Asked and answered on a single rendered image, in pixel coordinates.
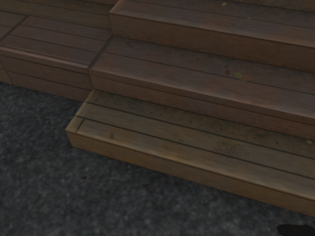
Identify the robot right hand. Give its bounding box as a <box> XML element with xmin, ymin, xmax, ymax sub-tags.
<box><xmin>277</xmin><ymin>224</ymin><xmax>315</xmax><ymax>236</ymax></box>

